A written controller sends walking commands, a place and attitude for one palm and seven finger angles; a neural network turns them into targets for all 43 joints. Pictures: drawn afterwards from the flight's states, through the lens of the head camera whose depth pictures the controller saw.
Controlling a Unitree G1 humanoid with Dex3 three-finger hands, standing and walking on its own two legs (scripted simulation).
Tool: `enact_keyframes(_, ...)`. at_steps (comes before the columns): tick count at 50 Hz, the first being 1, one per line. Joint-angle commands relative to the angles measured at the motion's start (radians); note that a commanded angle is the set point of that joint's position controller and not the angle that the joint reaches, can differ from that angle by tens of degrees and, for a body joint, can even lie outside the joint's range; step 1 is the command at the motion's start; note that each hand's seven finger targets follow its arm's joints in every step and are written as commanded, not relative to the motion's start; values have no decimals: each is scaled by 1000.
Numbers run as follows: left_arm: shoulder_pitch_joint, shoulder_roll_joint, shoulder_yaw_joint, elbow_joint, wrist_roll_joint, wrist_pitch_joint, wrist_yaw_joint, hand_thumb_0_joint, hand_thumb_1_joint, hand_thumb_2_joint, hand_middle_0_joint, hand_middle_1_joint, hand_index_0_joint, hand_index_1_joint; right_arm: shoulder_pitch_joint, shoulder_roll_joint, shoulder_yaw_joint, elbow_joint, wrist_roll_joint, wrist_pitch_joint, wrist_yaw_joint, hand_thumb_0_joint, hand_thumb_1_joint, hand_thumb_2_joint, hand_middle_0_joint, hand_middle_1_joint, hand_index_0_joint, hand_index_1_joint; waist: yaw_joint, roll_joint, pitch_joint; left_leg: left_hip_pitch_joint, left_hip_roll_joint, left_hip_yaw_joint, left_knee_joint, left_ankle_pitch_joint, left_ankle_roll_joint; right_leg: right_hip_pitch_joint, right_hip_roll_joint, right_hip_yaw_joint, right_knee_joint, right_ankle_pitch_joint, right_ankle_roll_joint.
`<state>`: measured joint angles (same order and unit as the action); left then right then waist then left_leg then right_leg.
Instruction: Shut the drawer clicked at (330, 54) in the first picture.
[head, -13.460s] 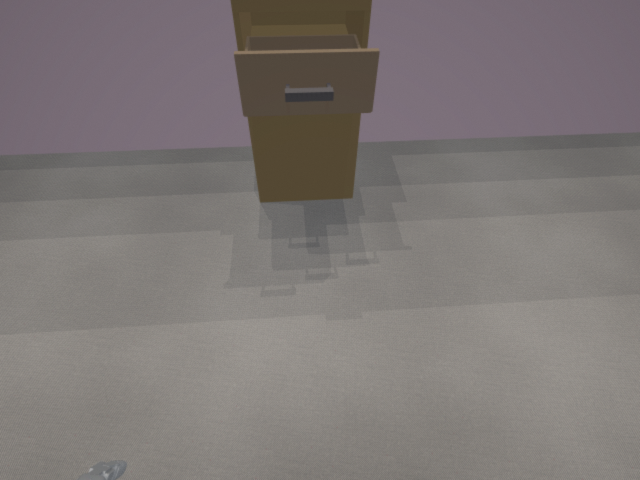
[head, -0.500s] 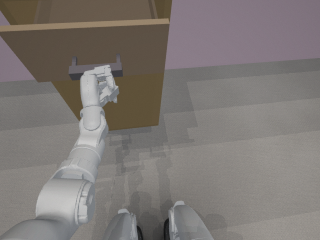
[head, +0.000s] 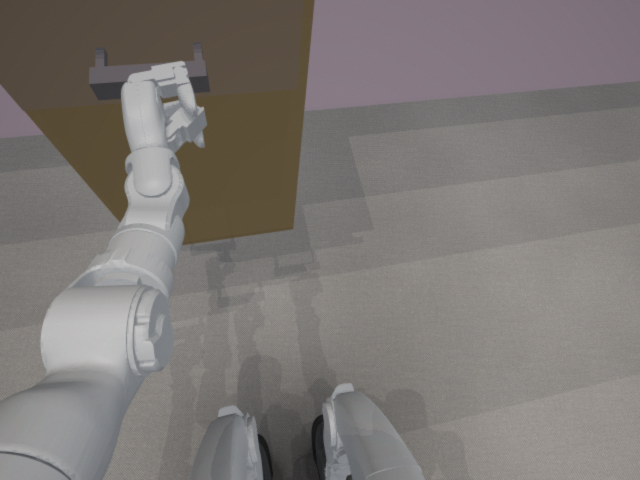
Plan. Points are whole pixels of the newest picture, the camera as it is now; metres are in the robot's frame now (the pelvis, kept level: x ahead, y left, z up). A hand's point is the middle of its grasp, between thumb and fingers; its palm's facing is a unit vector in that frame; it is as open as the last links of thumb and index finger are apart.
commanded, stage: push the drawer shut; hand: left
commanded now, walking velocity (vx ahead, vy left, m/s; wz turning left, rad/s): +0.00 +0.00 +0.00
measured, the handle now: (151, 66) +0.63 +0.12 +0.05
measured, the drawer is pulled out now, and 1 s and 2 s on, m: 0.04 0.00 0.00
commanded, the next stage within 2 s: pull the fist back off the drawer in 0.50 s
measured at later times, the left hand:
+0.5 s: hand (192, 88) +0.59 +0.08 +0.05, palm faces +0.06 -1.00 -0.03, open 2.9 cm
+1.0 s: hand (191, 87) +0.59 +0.08 +0.05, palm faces +0.06 -1.00 -0.02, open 3.2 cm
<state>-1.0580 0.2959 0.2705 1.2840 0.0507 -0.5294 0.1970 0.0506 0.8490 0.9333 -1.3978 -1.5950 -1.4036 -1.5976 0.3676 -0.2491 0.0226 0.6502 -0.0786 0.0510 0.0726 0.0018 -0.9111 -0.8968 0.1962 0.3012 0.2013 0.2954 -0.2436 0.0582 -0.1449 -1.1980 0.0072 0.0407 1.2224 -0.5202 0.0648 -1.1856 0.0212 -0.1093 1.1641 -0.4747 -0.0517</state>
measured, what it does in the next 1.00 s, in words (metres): stands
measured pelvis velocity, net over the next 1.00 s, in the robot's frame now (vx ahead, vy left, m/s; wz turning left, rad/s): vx -0.01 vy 0.01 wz -0.03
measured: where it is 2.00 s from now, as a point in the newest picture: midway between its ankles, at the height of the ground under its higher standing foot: outside the picture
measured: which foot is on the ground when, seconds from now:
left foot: down 0.00-1.00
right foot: down 0.00-1.00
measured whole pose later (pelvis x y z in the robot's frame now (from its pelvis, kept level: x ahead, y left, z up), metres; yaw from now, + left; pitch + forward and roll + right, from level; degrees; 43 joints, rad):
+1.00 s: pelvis -0.01 +0.01 -0.01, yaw -2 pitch +32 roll -5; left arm -1.23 0.43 0.32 1.32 0.08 -0.42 0.17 0.03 0.81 0.91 -1.40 -1.59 -1.40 -1.60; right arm 0.45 -0.24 0.06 0.64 -0.09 0.04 0.10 0.00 -0.91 -0.90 0.20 0.30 0.20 0.30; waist -0.31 0.07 -0.13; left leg -1.32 0.02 0.03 1.28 -0.52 0.08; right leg -1.29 0.04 -0.12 1.18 -0.45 -0.04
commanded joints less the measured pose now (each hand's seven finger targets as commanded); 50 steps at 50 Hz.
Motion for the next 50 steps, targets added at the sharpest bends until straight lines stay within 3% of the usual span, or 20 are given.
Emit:
enact_keyframes(1, -591, 184, 9, -215, 15, -56, 1, 0, 900, 900, -1400, -1600, -1400, -1600, 220, -179, -55, -28, -7, -7, -1, 0, -900, -900, 200, 300, 200, 300, -62, 81, -550, 377, 4, -131, -109, 327, -28, 236, 20, 100, -141, 256, 32)
enact_keyframes(5, -635, 253, 51, -211, 23, -40, 1, 0, 900, 900, -1400, -1600, -1400, -1600, 245, -189, -52, -26, -12, -1, 1, 0, -900, -900, 200, 300, 200, 300, -68, 111, -579, 384, 8, -135, -96, 359, -29, 224, 23, 98, -132, 272, 31)
enact_keyframes(7, -655, 218, 23, -225, 20, -36, -9, 0, 900, 900, -1400, -1600, -1400, -1600, 255, -183, -51, -27, -12, -2, 5, 0, -900, -900, 200, 300, 200, 300, -76, 130, -595, 414, 12, -147, -97, 388, -31, 219, 24, 93, -128, 295, 31)
enact_keyframes(8, -636, 240, 44, -216, 21, -30, -12, 0, 900, 900, -1400, -1600, -1400, -1600, 261, -188, -52, -24, -13, 1, 7, 0, -900, -900, 200, 300, 200, 300, -68, 140, -608, 421, 13, -143, -93, 401, -33, 222, 25, 92, -127, 302, 29)
enact_keyframes(11, -656, 274, 62, -184, 20, -7, -17, 0, 900, 900, -1400, -1600, -1400, -1600, 272, -187, -46, -24, -12, 6, 6, 0, -900, -900, 200, 300, 200, 300, -84, 97, -566, 340, 9, -125, -86, 366, -23, 261, 28, 104, -141, 305, 33)
enact_keyframes(12, -665, 306, 87, -199, 20, -9, -18, 0, 900, 900, -1400, -1600, -1400, -1600, 282, -190, -45, -25, -13, 5, 5, 0, -900, -900, 200, 300, 200, 300, -78, 107, -578, 348, 11, -127, -87, 382, -23, 267, 29, 103, -134, 322, 31)
enact_keyframes(15, -682, 315, 78, -199, 33, -2, -26, 0, 900, 900, -1400, -1600, -1400, -1600, 291, -189, -44, -25, -14, 9, 7, 0, -900, -900, 200, 300, 200, 300, -80, 143, -591, 368, 14, -132, -80, 410, -28, 246, 29, 99, -129, 331, 29)
enact_keyframes(17, -730, 280, 55, -196, 30, -3, -26, 0, 900, 900, -1400, -1600, -1400, -1600, 302, -189, -46, -16, -15, 9, 8, 0, -900, -900, 200, 300, 200, 300, -111, 140, -561, 393, 20, -147, -79, 413, -27, 194, 31, 89, -130, 318, 32)
enact_keyframes(20, -780, 346, 85, -169, 43, 5, -12, 0, 900, 900, -1400, -1600, -1400, -1600, 311, -196, -40, -9, -17, 8, 4, 0, -900, -900, 200, 300, 200, 300, -122, 129, -546, 330, 16, -139, -69, 357, -21, 196, 32, 97, -137, 269, 34)
enact_keyframes(22, -847, 313, 49, -181, 48, 2, -9, 0, 900, 900, -1400, -1600, -1400, -1600, 313, -195, -39, -5, -20, 1, 6, 0, -900, -900, 200, 300, 200, 300, -144, 179, -531, 361, 18, -152, -71, 346, -22, 139, 32, 92, -138, 241, 33)
enact_keyframes(23, -862, 357, 77, -191, 52, -3, -5, 0, 900, 900, -1400, -1600, -1400, -1600, 319, -202, -39, -1, -22, 0, 4, 0, -900, -900, 200, 300, 200, 300, -139, 185, -558, 376, 20, -160, -66, 353, -25, 132, 33, 87, -130, 233, 31)
enact_keyframes(24, -880, 343, 58, -196, 52, -6, -5, 0, 900, 900, -1400, -1600, -1400, -1600, 314, -199, -39, -3, -22, -3, 4, 0, -900, -900, 200, 300, 200, 300, -147, 204, -577, 383, 18, -158, -62, 352, -25, 127, 33, 91, -132, 230, 32)
enact_keyframes(30, -937, 365, 46, -154, 57, 10, -2, 0, 900, 900, -1400, -1600, -1400, -1600, 303, -209, -27, 0, -21, -19, -1, 0, -900, -900, 200, 300, 200, 300, -178, 213, -533, 348, 21, -176, -69, 253, -24, 63, 34, 85, -132, 142, 30)
enact_keyframes(34, -930, 354, 43, -178, 59, 13, -6, 0, 900, 900, -1400, -1600, -1400, -1600, 307, -213, -29, -7, -24, -27, 5, 0, -900, -900, 200, 300, 200, 300, -155, 266, -604, 432, 29, -215, -74, 290, -41, 34, 30, 68, -108, 158, 25)
enact_keyframes(39, -868, 313, 33, -140, 47, 40, -15, 0, 900, 900, -1400, -1600, -1400, -1600, 296, -219, -28, -11, -20, -29, 15, 0, -900, -900, 200, 300, 200, 300, -145, 215, -548, 392, 33, -223, -89, 214, -36, 26, 28, 63, -113, 116, 27)
enact_keyframes(40, -837, 339, 55, -139, 47, 43, -15, 0, 900, 900, -1400, -1600, -1400, -1600, 296, -222, -28, -15, -19, -28, 14, 0, -900, -900, 200, 300, 200, 300, -127, 210, -558, 383, 31, -219, -92, 211, -36, 44, 28, 65, -112, 113, 25)
enact_keyframes(43, -780, 317, 57, -176, 39, 42, -19, 0, 900, 900, -1400, -1600, -1400, -1600, 295, -217, -31, -25, -16, -28, 20, 0, -900, -900, 200, 300, 200, 300, -103, 215, -595, 420, 33, -216, -96, 257, -41, 64, 30, 63, -110, 138, 24)
enact_keyframes(46, -718, 305, 56, -175, 31, 49, -23, 0, 900, 900, -1400, -1600, -1400, -1600, 286, -210, -30, -32, -11, -20, 22, 0, -900, -900, 200, 300, 200, 300, -92, 159, -548, 353, 29, -184, -101, 237, -31, 122, 31, 74, -128, 132, 26)
enact_keyframes(47, -703, 302, 58, -192, 34, 43, -24, 0, 900, 900, -1400, -1600, -1400, -1600, 291, -209, -31, -33, -12, -20, 23, 0, -900, -900, 200, 300, 200, 300, -82, 186, -557, 386, 31, -192, -108, 258, -34, 112, 32, 68, -121, 143, 24)
enact_keyframes(50, -608, 273, 60, -250, 23, 34, -26, 0, 900, 900, -1400, -1600, -1400, -1600, 287, -202, -42, -43, -8, -10, 27, 0, -900, -900, 200, 300, 200, 300, -48, 174, -600, 446, 34, -182, -113, 352, -44, 154, 34, 65, -124, 205, 22)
